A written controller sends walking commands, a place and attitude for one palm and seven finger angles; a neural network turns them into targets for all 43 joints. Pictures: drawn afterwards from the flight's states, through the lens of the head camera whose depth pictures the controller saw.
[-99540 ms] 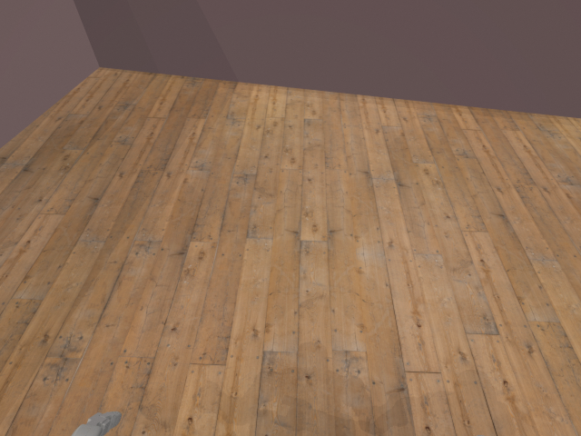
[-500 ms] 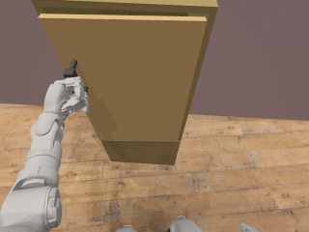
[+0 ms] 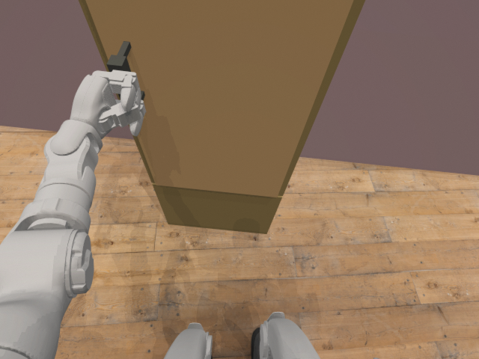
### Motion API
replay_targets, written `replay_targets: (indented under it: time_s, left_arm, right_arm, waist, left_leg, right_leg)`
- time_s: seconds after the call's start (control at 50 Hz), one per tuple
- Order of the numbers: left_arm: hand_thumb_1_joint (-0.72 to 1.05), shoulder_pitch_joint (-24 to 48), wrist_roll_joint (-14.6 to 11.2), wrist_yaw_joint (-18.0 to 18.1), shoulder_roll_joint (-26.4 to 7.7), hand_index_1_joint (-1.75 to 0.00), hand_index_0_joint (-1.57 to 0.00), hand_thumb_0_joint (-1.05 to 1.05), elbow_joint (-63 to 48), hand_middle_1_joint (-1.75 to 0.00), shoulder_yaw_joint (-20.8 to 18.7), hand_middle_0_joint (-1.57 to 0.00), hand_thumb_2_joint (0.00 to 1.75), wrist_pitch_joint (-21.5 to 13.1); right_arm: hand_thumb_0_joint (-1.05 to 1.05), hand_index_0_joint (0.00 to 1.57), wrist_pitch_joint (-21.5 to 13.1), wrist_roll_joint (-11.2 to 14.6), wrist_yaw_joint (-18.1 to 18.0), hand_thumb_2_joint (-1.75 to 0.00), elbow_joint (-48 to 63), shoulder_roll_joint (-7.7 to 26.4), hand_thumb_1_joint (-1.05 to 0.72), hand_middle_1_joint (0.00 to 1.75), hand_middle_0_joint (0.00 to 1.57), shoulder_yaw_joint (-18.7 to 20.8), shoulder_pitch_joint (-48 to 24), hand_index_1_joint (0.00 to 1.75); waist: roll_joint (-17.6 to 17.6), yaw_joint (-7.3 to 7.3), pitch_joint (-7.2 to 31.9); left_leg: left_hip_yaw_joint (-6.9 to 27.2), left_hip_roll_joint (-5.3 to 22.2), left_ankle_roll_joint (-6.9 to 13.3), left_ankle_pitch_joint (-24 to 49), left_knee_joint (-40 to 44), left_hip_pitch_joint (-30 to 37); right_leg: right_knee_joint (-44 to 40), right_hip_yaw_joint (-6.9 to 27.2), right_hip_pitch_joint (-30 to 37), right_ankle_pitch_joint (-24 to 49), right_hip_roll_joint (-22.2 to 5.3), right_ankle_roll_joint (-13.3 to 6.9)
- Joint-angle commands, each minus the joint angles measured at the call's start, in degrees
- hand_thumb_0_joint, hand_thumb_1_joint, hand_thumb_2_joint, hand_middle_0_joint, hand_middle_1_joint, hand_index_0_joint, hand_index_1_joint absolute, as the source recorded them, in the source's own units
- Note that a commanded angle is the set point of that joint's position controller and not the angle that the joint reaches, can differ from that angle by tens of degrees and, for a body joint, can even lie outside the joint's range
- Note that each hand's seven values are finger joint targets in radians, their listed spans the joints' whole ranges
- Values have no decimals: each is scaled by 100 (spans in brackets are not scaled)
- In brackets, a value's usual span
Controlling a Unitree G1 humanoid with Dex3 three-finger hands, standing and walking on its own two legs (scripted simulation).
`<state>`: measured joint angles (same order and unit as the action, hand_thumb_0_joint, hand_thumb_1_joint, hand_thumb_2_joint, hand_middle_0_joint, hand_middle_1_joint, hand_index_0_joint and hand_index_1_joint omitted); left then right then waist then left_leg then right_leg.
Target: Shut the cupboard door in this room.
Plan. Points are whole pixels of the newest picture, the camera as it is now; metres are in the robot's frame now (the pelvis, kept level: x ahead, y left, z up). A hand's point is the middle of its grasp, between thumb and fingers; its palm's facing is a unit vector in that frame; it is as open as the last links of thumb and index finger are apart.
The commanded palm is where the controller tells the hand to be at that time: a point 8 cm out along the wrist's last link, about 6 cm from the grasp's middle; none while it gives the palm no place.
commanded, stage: pull the fist back off the door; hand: left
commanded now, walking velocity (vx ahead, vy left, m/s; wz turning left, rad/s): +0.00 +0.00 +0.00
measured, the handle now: (130, 82) +0.56 +0.18 +0.10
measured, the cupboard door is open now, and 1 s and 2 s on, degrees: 0 0 0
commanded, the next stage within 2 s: draw the hand back to the body in 0.88 s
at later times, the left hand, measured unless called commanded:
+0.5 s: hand (158, 113) +0.49 +0.12 +0.10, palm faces -0.02 -1.00 -0.03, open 3.2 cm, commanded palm +0.46 +0.17 +0.10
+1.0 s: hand (148, 147) +0.42 +0.13 +0.09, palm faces +0.01 -1.00 +0.00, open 3.1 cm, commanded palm +0.40 +0.18 +0.10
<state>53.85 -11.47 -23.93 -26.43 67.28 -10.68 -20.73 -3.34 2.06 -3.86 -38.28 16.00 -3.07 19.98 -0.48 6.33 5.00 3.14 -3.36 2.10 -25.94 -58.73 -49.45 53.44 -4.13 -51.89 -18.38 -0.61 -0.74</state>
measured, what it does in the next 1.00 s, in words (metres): shifts its weight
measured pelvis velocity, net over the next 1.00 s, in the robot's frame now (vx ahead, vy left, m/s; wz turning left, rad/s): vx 0.05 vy -0.02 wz -0.03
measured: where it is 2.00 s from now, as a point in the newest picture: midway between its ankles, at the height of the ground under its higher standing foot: outside the picture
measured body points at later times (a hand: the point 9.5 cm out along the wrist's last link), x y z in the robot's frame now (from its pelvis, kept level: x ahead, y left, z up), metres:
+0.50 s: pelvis -0.02 -0.01 +0.00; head +0.08 -0.01 +0.44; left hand +0.48 +0.18 +0.10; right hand +0.01 -0.28 -0.12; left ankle +0.02 +0.09 -0.67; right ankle +0.07 -0.12 -0.67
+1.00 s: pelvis +0.05 -0.02 +0.03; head +0.11 -0.03 +0.47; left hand +0.41 +0.19 +0.09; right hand +0.18 -0.27 -0.08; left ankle +0.02 +0.09 -0.67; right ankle +0.07 -0.12 -0.67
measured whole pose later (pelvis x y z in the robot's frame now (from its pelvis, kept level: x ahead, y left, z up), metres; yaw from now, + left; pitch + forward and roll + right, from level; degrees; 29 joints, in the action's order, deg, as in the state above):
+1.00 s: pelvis +0.05 -0.02 +0.03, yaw -2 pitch +12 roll -1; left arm 16.7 -11.1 -6.5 -11.4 30.6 -9.2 -18.6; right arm -2.0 1.8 -2.3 -32.1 14.9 -0.5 15.6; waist -2.0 1.0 5.5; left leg 1.8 -1.7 1.1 -26.9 -48.7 -33.4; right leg 46.6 -2.3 -38.1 -20.3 1.3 -1.6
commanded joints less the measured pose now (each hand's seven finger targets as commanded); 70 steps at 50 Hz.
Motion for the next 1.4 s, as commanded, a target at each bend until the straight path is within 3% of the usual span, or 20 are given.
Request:
replay_targets:
  time_s: [0.0, 0.06, 0.1, 0.16, 0.22, 0.44, 0.48, 0.5, 0.54, 0.66, 0.76, 0.82, 0.84, 0.98, 1.04, 1.06, 1.12, 1.18, 1.34, 1.38]
  left_arm:
    - [90, 3944, -438, 1049, -150, -150, -130, 0, -1106, -150, -611, -130, 90, 51]
    - [90, 3498, -126, 2121, 452, -150, -130, 0, -967, -150, -266, -130, 90, 87]
    - [90, 3563, 204, 2417, 233, -150, -130, 0, -1047, -150, -232, -130, 90, 20]
    - [90, 3733, 781, 2432, 190, -150, -130, 0, -1040, -150, 195, -130, 90, -214]
    - [90, 3689, 988, 2245, 10, -150, -130, 0, -943, -150, 312, -130, 90, -334]
    - [90, 2418, 198, 1585, -118, -150, -130, 0, -1195, -150, -209, -130, 90, -342]
    - [90, 2182, 165, 1643, -268, -150, -130, 0, -1508, -150, -408, -130, 90, -400]
    - [90, 1889, 151, 1713, -603, -150, -130, 0, -1622, -150, -765, -130, 90, -440]
    - [90, 1427, 177, 1859, -1006, -150, -130, 0, -2081, -150, -1146, -130, 90, -572]
    - [90, -573, 304, 2068, -687, -150, -130, 0, -3637, -150, -1149, -130, 90, -706]
    - [90, -2010, -5, 1794, 162, -150, -130, 0, -4337, -150, -630, -130, 90, -329]
    - [90, -1993, -91, 1665, 571, -150, -130, 0, -4680, -150, -239, -130, 90, -124]
    - [90, -1741, -107, 1652, 775, -150, -130, 0, -4914, -150, 5, -130, 90, -120]
    - [90, -1114, 87, 1744, 756, -150, -130, 0, -5241, -150, 167, -130, 90, -342]
    - [90, -1985, 106, 1769, 348, -150, -130, 0, -5637, -150, -211, -130, 90, -262]
    - [90, -2344, 61, 1749, 395, -150, -130, 0, -5685, -150, -242, -130, 90, -162]
    - [90, -3147, -76, 1683, 233, -150, -130, 0, -5694, -150, -552, -130, 90, 268]
    - [90, -3438, -206, 1579, 344, -150, -130, 0, -5782, -150, -522, -130, 90, 681]
    - [90, -3682, -374, 1317, 588, -150, -130, 0, -7524, -150, -94, -130, 90, 801]
    - [90, -3898, -405, 1290, 478, -150, -130, 0, -7638, -150, -227, -130, 90, 881]
  right_arm:
    - [0, 20, -293, -78, -125, -90, 337, 963, -90, 30, 20, 400, 525, 30]
    - [0, 20, -368, -182, 31, -90, 350, 944, -90, 30, 20, 418, 577, 30]
    - [0, 20, -326, -243, 116, -90, 333, 980, -90, 30, 20, 441, 696, 30]
    - [0, 20, -272, -285, 221, -90, 341, 955, -90, 30, 20, 446, 749, 30]
    - [0, 20, -238, -276, 262, -90, 405, 978, -90, 30, 20, 431, 700, 30]
    - [0, 20, -249, -141, 205, -90, 731, 924, -90, 30, 20, 433, 561, 30]
    - [0, 20, -209, -134, 211, -90, 779, 900, -90, 30, 20, 445, 529, 30]
    - [0, 20, -177, -135, 211, -90, 825, 896, -90, 30, 20, 461, 537, 30]
    - [0, 20, -115, -137, 195, -90, 968, 865, -90, 30, 20, 468, 488, 30]
    - [0, 20, 40, -135, 276, -90, 1300, 698, -90, 30, 20, 546, 375, 30]
    - [0, 20, 64, -13, 272, -90, 1383, 646, -90, 30, 20, 597, 201, 30]
    - [0, 20, 50, 25, 212, -90, 1321, 619, -90, 30, 20, 602, 110, 30]
    - [0, 20, 15, 34, 181, -90, 1328, 599, -90, 30, 20, 586, 69, 30]
    - [0, 20, -131, -45, 80, -90, 1064, 495, -90, 30, 20, 553, -171, 30]
    - [0, 20, -127, -45, 95, -90, 1218, 503, -90, 30, 20, 549, -317, 30]
    - [0, 20, -103, -33, 109, -90, 1282, 464, -90, 30, 20, 527, -373, 30]
    - [0, 20, 5, 23, 117, -90, 1455, 435, -90, 30, 20, 484, -519, 30]
    - [0, 20, 72, 98, 82, -90, 1608, 437, -90, 30, 20, 427, -718, 30]
    - [0, 20, -279, 99, -40, -90, 1708, 450, -90, 30, 20, 401, -859, 30]
    - [0, 20, -378, 97, -77, -90, 1661, 442, -90, 30, 20, 377, -894, 30]
  waist:
    - [-725, 591, 1803]
    - [-438, 762, 1730]
    - [-248, 813, 1910]
    - [-455, 890, 2024]
    - [-424, 888, 1838]
    - [-209, 351, 2131]
    - [-195, 228, 2200]
    - [-25, 59, 2301]
    - [-48, -150, 2597]
    - [-114, -509, 2942]
    - [186, -395, 2091]
    - [243, -239, 1643]
    - [14, -155, 1558]
    - [-208, -149, 1993]
    - [-579, -536, 2530]
    - [-398, -580, 2584]
    - [76, -726, 2224]
    - [301, -687, 1407]
    - [-125, -507, 1478]
    - [-151, -568, 1416]
  left_leg:
    - [721, 313, -193, -845, 1381, 1166]
    - [790, 330, -233, -1218, 1508, 1147]
    - [625, 272, -166, -1046, 1376, 953]
    - [507, 232, -126, -930, 1252, 974]
    - [410, 207, -85, -1043, 1202, 760]
    - [69, 138, -40, -726, 1209, 526]
    - [-13, 156, -34, -542, 1237, 530]
    - [-62, 156, -27, -414, 1256, 438]
    - [-157, 160, -3, 4, 1276, 479]
    - [-366, 225, -40, 1572, 1417, 1080]
    - [-453, 276, -44, 1832, 1605, 1282]
    - [-380, 297, -57, 1738, 1691, 1483]
    - [-383, 277, -50, 1765, 1659, 1617]
    - [-163, 287, -129, 2134, 1475, 2135]
    - [-158, 273, -170, 2836, 1527, 2461]
    - [-171, 281, -172, 3058, 1580, 2479]
    - [-267, 270, -147, 2903, 1791, 2145]
    - [-308, 261, -115, 2377, 2039, 1974]
    - [-164, 310, -93, 2596, 2187, 2899]
    - [-115, 300, -123, 2372, 2300, 2926]
  right_leg:
    - [-557, 174, 29, -522, 133, -98]
    - [-561, 103, 13, -556, 120, -25]
    - [-590, 164, 278, -527, 102, -11]
    - [-616, 233, 332, -549, 86, -34]
    - [-680, 310, 414, -669, 82, -64]
    - [-929, 490, 1440, -903, 86, -74]
    - [-949, 534, 1659, -825, 82, -55]
    - [-988, 579, 1959, -829, 76, -53]
    - [-984, 637, 2455, -520, 86, -55]
    - [-774, 545, 3402, 1556, 159, -69]
    - [-1050, 486, 3443, 2049, 158, -12]
    - [-1175, 427, 3205, 1943, 148, 9]
    - [-1197, 440, 3088, 1915, 132, 8]
    - [-906, 367, 2862, 2000, 68, -51]
    - [-834, 364, 3318, 2369, 68, -107]
    - [-857, 344, 3526, 2577, 53, -93]
    - [-1036, 337, 3995, 2836, 40, -74]
    - [-1307, 329, 3905, 2592, 29, -51]
    - [-1555, 229, 3828, 2300, 88, -55]
    - [-1614, 193, 3806, 2045, 85, -64]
